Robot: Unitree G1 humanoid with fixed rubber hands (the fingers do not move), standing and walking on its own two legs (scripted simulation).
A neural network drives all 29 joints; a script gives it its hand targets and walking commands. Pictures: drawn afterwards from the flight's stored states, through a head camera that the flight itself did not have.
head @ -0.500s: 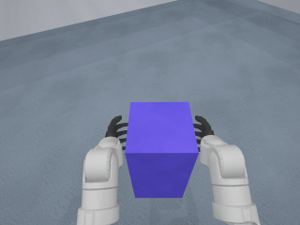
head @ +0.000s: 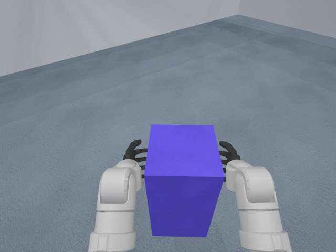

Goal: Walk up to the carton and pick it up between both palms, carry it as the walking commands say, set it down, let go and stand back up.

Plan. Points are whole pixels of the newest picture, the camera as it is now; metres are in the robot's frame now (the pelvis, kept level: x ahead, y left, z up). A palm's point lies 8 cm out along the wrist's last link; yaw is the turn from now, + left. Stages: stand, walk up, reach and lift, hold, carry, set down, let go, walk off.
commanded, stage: carry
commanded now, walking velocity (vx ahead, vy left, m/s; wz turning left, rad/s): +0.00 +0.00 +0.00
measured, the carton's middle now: (180, 184) +0.29 -0.01 +0.02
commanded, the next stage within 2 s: hold in 1.22 s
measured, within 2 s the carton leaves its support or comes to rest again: neither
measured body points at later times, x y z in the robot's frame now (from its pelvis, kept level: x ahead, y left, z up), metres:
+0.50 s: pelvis +0.00 +0.00 +0.00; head -0.02 +0.00 +0.45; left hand +0.30 +0.12 +0.08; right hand +0.30 -0.12 +0.08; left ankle +0.09 +0.12 -0.73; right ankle +0.01 -0.12 -0.73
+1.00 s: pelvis +0.02 -0.01 +0.00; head +0.00 -0.01 +0.45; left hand +0.33 +0.11 +0.09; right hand +0.33 -0.13 +0.08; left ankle +0.09 +0.12 -0.73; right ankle +0.01 -0.12 -0.73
